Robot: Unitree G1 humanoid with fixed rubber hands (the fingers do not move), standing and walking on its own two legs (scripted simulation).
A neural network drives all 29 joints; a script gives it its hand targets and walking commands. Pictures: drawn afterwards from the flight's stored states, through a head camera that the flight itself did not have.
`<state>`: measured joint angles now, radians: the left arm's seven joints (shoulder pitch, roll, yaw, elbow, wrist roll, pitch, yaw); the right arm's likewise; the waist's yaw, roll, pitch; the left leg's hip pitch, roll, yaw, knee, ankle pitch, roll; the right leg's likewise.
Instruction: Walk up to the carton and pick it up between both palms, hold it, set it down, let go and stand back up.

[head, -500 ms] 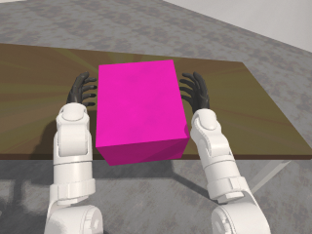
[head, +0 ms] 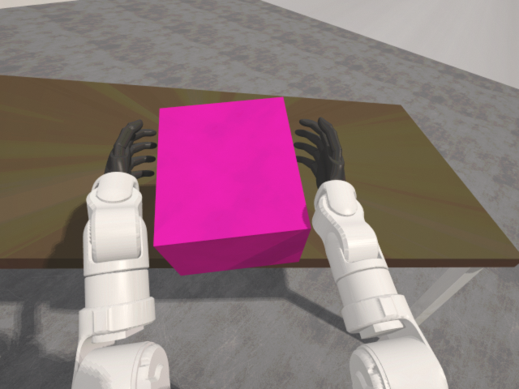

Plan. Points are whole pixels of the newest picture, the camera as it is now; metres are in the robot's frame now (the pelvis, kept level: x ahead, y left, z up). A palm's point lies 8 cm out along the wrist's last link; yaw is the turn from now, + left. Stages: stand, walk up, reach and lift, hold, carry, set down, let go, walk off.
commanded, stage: hold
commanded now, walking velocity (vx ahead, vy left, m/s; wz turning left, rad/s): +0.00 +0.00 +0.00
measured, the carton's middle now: (231, 187) +0.40 +0.01 +0.12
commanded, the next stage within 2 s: none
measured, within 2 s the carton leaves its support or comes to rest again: neither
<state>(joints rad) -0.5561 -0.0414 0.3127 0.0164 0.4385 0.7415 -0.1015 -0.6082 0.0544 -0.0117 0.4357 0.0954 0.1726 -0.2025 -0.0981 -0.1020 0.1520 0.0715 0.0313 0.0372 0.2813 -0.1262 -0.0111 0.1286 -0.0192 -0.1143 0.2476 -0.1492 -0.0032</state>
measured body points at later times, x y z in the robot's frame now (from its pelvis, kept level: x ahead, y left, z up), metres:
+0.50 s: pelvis +0.00 -0.01 +0.00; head -0.04 +0.02 +0.45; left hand +0.37 +0.15 +0.17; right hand +0.37 -0.14 +0.18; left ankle +0.04 +0.12 -0.75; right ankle +0.01 -0.11 -0.75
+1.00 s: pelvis +0.00 +0.00 +0.00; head -0.03 +0.03 +0.45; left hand +0.37 +0.15 +0.17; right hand +0.36 -0.14 +0.18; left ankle +0.04 +0.12 -0.75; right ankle +0.01 -0.11 -0.75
